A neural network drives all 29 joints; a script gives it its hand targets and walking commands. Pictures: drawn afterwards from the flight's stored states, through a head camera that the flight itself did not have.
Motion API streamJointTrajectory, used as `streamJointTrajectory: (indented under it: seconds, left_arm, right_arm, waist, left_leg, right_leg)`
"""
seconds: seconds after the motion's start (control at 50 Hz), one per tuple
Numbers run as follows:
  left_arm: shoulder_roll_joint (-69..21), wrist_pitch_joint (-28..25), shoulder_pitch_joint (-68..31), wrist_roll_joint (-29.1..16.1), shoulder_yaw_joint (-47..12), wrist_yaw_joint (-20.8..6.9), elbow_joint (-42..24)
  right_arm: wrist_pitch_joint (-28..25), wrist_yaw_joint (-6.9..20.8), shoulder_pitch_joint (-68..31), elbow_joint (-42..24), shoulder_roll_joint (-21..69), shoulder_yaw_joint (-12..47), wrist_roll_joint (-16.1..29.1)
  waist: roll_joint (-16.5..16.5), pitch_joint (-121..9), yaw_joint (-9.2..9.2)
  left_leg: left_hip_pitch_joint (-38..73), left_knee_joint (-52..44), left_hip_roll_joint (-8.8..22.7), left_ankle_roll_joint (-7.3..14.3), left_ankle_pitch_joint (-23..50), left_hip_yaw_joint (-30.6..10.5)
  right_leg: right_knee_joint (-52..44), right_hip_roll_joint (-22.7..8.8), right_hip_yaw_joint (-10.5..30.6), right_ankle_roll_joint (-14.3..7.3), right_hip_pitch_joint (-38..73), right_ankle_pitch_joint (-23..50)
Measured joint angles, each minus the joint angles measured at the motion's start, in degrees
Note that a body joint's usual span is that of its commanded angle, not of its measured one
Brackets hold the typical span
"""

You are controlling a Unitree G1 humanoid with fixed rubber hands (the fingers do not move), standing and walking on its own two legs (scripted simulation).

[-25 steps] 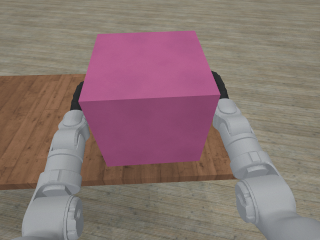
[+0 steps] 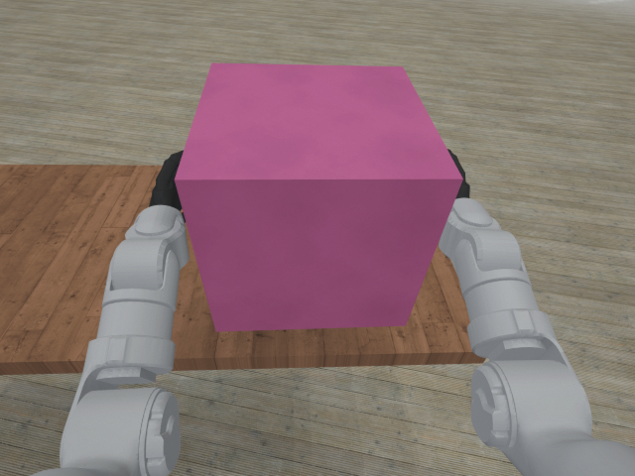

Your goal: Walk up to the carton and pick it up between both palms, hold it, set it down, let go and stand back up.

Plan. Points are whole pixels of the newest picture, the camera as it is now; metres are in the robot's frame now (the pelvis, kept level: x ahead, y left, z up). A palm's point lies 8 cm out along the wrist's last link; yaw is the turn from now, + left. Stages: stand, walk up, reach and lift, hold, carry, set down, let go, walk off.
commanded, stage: reach and lift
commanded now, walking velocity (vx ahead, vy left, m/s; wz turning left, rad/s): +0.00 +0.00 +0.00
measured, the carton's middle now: (310, 197) +0.44 +0.02 +0.17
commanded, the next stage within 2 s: hold in 1.10 s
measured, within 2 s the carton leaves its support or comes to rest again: neither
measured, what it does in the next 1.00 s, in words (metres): stands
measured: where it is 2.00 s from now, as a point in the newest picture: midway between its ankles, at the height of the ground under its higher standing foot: outside the picture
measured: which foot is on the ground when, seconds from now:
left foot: down 0.00-1.00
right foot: down 0.00-1.00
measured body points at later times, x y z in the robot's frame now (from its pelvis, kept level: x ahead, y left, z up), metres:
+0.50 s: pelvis +0.02 -0.01 +0.00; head -0.02 +0.00 +0.45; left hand +0.40 +0.20 +0.19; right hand +0.44 -0.16 +0.20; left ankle +0.05 +0.10 -0.74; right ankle +0.03 -0.11 -0.74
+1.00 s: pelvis -0.01 +0.00 +0.00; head -0.07 +0.01 +0.45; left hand +0.37 +0.20 +0.21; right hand +0.39 -0.16 +0.22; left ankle +0.04 +0.10 -0.74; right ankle +0.03 -0.11 -0.74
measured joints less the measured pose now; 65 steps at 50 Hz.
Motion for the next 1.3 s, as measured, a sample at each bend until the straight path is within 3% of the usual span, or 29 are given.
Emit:
streamJointTrajectory:
  seconds: [0.16,0.28,0.4,0.52,0.78,0.98,1.12,1.3]
  left_arm:
    - [-0.8,-0.9,-4.5,2.1,3.4,-1.7,6.2]
    - [-0.6,-1.5,-4.7,2.4,3.9,-2.1,7.3]
    - [1.7,1.5,-3.7,2.4,1.6,-2.1,2.2]
    - [1.9,4.2,-0.4,2.4,1.0,-2.3,-4.5]
    - [1.2,8.0,1.7,2.4,0.8,-1.9,-9.3]
    - [-0.1,7.0,-1.2,2.4,1.6,-2.0,-4.6]
    - [0.1,6.8,-4.8,2.4,3.2,-2.0,-0.8]
    - [0.7,6.7,-5.7,2.4,3.1,-2.1,-0.1]
  right_arm:
    - [0.0,-0.2,-3.0,4.1,0.0,-2.1,0.0]
    - [0.1,-0.6,-4.3,5.2,0.0,-1.9,0.0]
    - [-1.3,-0.7,-4.4,4.9,0.0,1.3,0.0]
    - [0.7,-1.2,-2.3,-0.4,0.0,3.5,0.4]
    - [4.4,-1.2,-0.9,-4.2,0.0,3.4,0.9]
    - [6.0,-1.2,-1.0,-4.2,0.0,-0.1,0.9]
    - [5.5,-1.1,-3.9,-0.6,0.0,-1.6,0.9]
    - [5.2,-1.2,-5.4,0.6,0.0,-1.8,0.9]
  waist:
    - [0.0,0.0,0.01]
    - [-0.3,0.2,0.01]
    - [-0.8,0.2,0.02]
    - [-0.8,0.2,0.01]
    - [-0.3,0.4,-0.29]
    - [-0.3,0.4,-0.31]
    - [-0.4,0.4,-0.3]
    - [-0.8,0.4,-0.31]
  left_leg:
    - [0.9,-1.8,0.0,0.2,1.2,0.0]
    - [1.1,-2.4,0.0,0.2,1.1,0.0]
    - [1.2,-2.4,0.0,0.2,0.4,0.0]
    - [1.5,-1.6,0.0,0.2,-0.6,0.0]
    - [2.2,-0.1,0.0,0.2,-0.9,0.0]
    - [2.3,-0.2,0.0,0.3,0.4,0.0]
    - [2.5,-0.7,0.0,0.3,1.0,0.0]
    - [2.9,-1.6,0.0,0.3,1.0,0.0]
  right_leg:
    - [0.0,0.0,0.0,-0.1,0.0,0.2]
    - [0.0,0.0,0.0,-0.1,0.0,-0.2]
    - [0.0,0.0,0.0,-0.2,0.0,-0.8]
    - [-0.1,0.0,0.0,-0.1,0.8,-1.4]
    - [-0.1,0.0,0.0,0.0,2.2,-0.9]
    - [-0.1,0.0,0.0,0.1,2.2,0.3]
    - [-0.1,0.0,0.0,0.1,2.2,0.7]
    - [-0.1,0.0,0.0,0.0,2.2,0.2]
